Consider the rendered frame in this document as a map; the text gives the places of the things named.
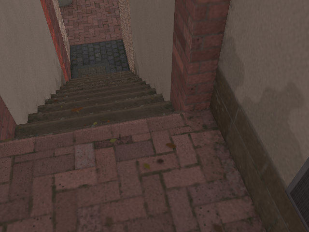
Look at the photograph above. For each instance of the stairs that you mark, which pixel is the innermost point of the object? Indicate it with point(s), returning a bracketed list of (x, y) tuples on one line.
[(100, 118)]

